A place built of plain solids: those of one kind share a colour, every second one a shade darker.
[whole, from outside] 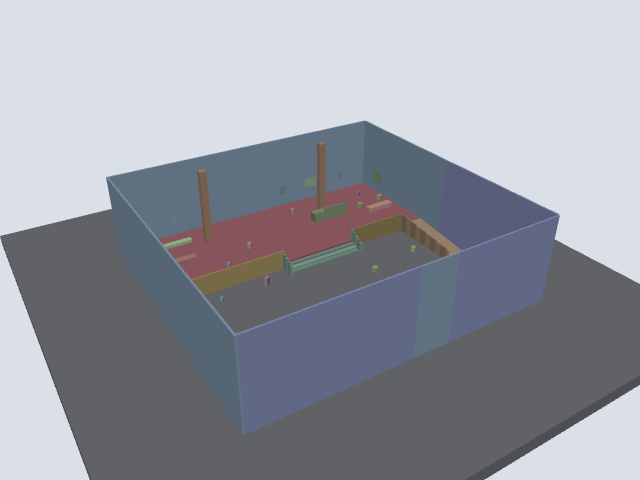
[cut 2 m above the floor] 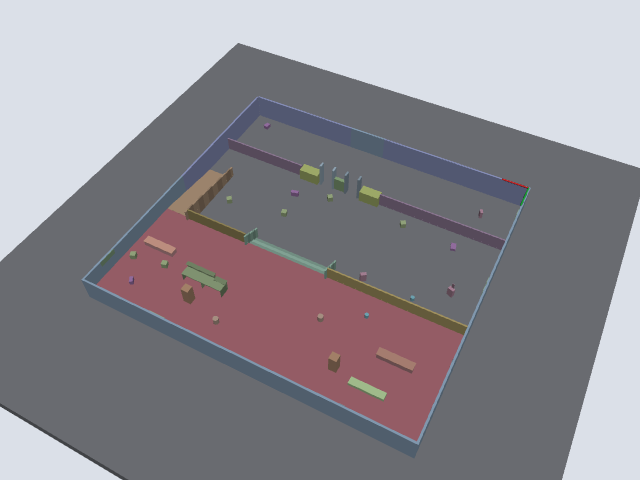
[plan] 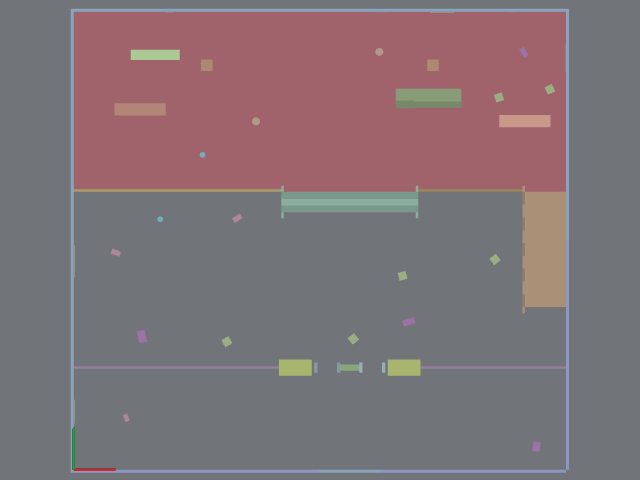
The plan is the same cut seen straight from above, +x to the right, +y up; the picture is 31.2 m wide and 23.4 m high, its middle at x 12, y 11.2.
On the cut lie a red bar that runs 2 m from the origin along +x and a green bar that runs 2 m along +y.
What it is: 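A court house's entrance hall; 24.0 x 22.3 m, 7.0 m high; a security line with two arches 0.95 m clear; then 4 risers of 0.156 m over a breadth of 6.4 m and a ramp 1 in 9 up to the hall of the court rooms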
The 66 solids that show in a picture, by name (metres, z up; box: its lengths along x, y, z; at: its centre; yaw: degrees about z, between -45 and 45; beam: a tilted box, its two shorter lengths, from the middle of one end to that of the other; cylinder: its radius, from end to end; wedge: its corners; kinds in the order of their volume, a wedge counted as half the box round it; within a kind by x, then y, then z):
{
 "rear_1": {"box": [23.99, 8.77, 0.67], "at": [11.99, 17.93, 0.29]},
 "wall_1": {"box": [0.15, 22.62, 7.02], "at": [-0.07, 11.16, 3.46]},
 "wall_2": {"box": [24.29, 0.15, 7.02], "at": [11.99, 22.39, 3.46]},
 "wall_3": {"box": [3.0, 0.15, 7.02], "at": [13.45, -0.07, 3.46]},
 "wall_4": {"box": [0.15, 11.31, 7.02], "at": [24.07, 16.82, 3.46]},
 "window_wall_1": {"box": [11.95, 0.15, 7.02], "at": [5.97, -0.07, 3.46]},
 "window_wall_2": {"box": [9.04, 0.15, 7.02], "at": [19.47, -0.07, 3.46]},
 "window_wall_3": {"box": [0.15, 11.16, 7.02], "at": [24.07, 5.58, 3.46]},
 "side_1": {"box": [0.12, 0.62, 1.04], "at": [21.93, 8.24, 0.47]},
 "side_2": {"box": [0.12, 0.62, 1.11], "at": [21.93, 8.87, 0.5]},
 "side_3": {"box": [0.12, 0.62, 1.18], "at": [21.93, 9.49, 0.54]},
 "side_4": {"box": [0.12, 0.62, 1.25], "at": [21.93, 10.12, 0.57]},
 "side_5": {"box": [0.12, 0.62, 1.32], "at": [21.93, 10.74, 0.61]},
 "side_6": {"box": [0.12, 0.62, 1.39], "at": [21.93, 11.36, 0.64]},
 "side_7": {"box": [0.12, 0.62, 1.46], "at": [21.93, 11.99, 0.68]},
 "side_8": {"box": [0.12, 0.62, 1.52], "at": [21.93, 12.61, 0.71]},
 "side_9": {"box": [0.12, 0.62, 1.59], "at": [21.93, 13.24, 0.75]},
 "side_10": {"wedge": [[21.99, 7.93, -0.05], [21.99, 7.93, 0.0], [21.99, 13.55, -0.05], [21.99, 13.55, 0.62], [23.99, 7.93, -0.05], [23.99, 7.93, 0.0], [23.99, 13.55, -0.05], [23.99, 13.55, 0.62]]},
 "edge_1": {"box": [10.12, 0.12, 0.77], "at": [5.06, 13.61, 0.34]},
 "edge_2": {"box": [10.12, 0.12, 1.67], "at": [5.06, 13.61, 0.79]},
 "edge_3": {"box": [5.08, 0.12, 0.77], "at": [19.33, 13.61, 0.34]},
 "edge_4": {"box": [5.08, 0.12, 1.67], "at": [19.33, 13.61, 0.79]},
 "column_1": {"box": [0.56, 0.56, 6.4], "at": [6.48, 19.72, 3.77]},
 "column_2": {"box": [0.56, 0.56, 6.4], "at": [17.51, 19.72, 3.77]},
 "sec_1": {"box": [10.0, 0.12, 0.15], "at": [5.0, 4.98, 0.03]},
 "sec_2": {"box": [10.0, 0.12, 1.15], "at": [5.0, 4.98, 0.53]},
 "sec_3": {"box": [7.09, 0.12, 0.15], "at": [20.45, 4.98, 0.03]},
 "sec_4": {"box": [7.09, 0.12, 1.15], "at": [20.45, 4.98, 0.53]},
 "scanner_1": {"box": [1.6, 0.8, 1.0], "at": [10.8, 4.98, 0.45]},
 "scanner_2": {"box": [1.6, 0.8, 1.0], "at": [16.1, 4.98, 0.45]},
 "main_1": {"box": [6.43, 0.33, 0.21], "at": [13.45, 12.72, 0.05]},
 "main_2": {"box": [6.43, 0.33, 0.36], "at": [13.45, 13.05, 0.13]},
 "main_3": {"box": [6.43, 0.33, 0.52], "at": [13.45, 13.38, 0.21]},
 "bench_1": {"box": [2.44, 0.54, 0.43], "at": [3.23, 17.57, 0.79]},
 "bench_2": {"box": [2.44, 0.54, 0.43], "at": [21.99, 16.99, 0.79]},
 "arch_1": {"box": [0.16, 0.5, 2.25], "at": [11.79, 4.98, 1.07]},
 "arch_2": {"box": [0.16, 0.5, 2.25], "at": [12.9, 4.98, 1.07]},
 "arch_3": {"box": [0.16, 0.5, 2.25], "at": [13.99, 4.98, 1.07]},
 "arch_4": {"box": [0.16, 0.5, 2.25], "at": [15.11, 4.98, 1.07]},
 "nurse_station_1": {"box": [0.036, 0.69, 0.76], "at": [15.71, 18.2, 0.95]},
 "nurse_station_2": {"box": [0.9, 0.11, 0.83], "at": [16.16, 17.77, 0.99]},
 "nurse_station_3": {"box": [0.9, 0.38, 0.036], "at": [16.16, 17.81, 1.39]},
 "nurse_station_4": {"box": [3.2, 0.73, 0.07], "at": [17.29, 18.2, 1.34]},
 "nurse_station_5": {"box": [2.28, 0.11, 1.15], "at": [17.75, 17.77, 1.15]},
 "nurse_station_6": {"box": [2.3, 0.32, 0.036], "at": [17.75, 17.8, 1.71]},
 "ottoman_1": {"box": [0.4, 0.4, 0.47], "at": [7.46, 6.24, 0.18], "yaw": 31.5},
 "ottoman_2": {"box": [0.4, 0.4, 0.47], "at": [13.63, 6.38, 0.18], "yaw": 38.3},
 "ottoman_3": {"box": [0.4, 0.4, 0.47], "at": [16.02, 9.45, 0.18], "yaw": 15.7},
 "ottoman_4": {"box": [0.4, 0.4, 0.47], "at": [20.53, 10.25, 0.18], "yaw": 37.3},
 "ottoman_5": {"box": [0.4, 0.4, 0.47], "at": [20.73, 18.15, 0.81], "yaw": 17.4},
 "ottoman_6": {"box": [0.4, 0.4, 0.47], "at": [23.21, 18.54, 0.81], "yaw": 25.3},
 "sec_mid_1": {"box": [0.93, 0.3, 1.15], "at": [13.45, 4.98, 0.53]},
 "bench_upholstered_1": {"box": [2.4, 0.5, 0.25], "at": [3.97, 20.22, 0.95]},
 "box_cardboard_1": {"box": [0.39, 0.58, 0.27], "at": [3.32, 6.5, 0.09], "yaw": 13.4},
 "box_cardboard_2": {"box": [0.6, 0.3, 0.44], "at": [16.33, 7.21, 0.17], "yaw": 16.4},
 "box_cardboard_3": {"box": [0.25, 0.47, 0.38], "at": [21.94, 20.35, 0.76], "yaw": 32.4},
 "box_cardboard_4": {"box": [0.37, 0.47, 0.35], "at": [22.55, 1.13, 0.13], "yaw": -7.9},
 "bench_top_1": {"box": [2.5, 0.6, 0.07], "at": [3.23, 17.57, 1.04]},
 "bench_top_2": {"box": [2.5, 0.6, 0.07], "at": [21.99, 16.99, 1.04]},
 "suitcase_1": {"box": [0.45, 0.27, 0.77], "at": [2.05, 10.58, 0.33], "yaw": -21.7},
 "suitcase_2": {"box": [0.45, 0.27, 0.77], "at": [7.97, 12.26, 0.33], "yaw": 33.6},
 "drum_1": {"cylinder": 0.2, "from": [8.88, 16.98, 0.62], "to": [8.88, 16.98, 1.08]},
 "drum_2": {"cylinder": 0.2, "from": [14.89, 20.37, 0.62], "to": [14.89, 20.37, 1.08]},
 "hung_picture_1": {"box": [1.21, 0.025, 0.86], "at": [17.95, 22.3, 2.17]},
 "hung_picture_2": {"box": [0.025, 1.38, 1.24], "at": [23.97, 20.04, 2.17]},
 "hung_poster_1": {"box": [0.62, 0.01, 0.87], "at": [15.0, 22.31, 2.12]}
}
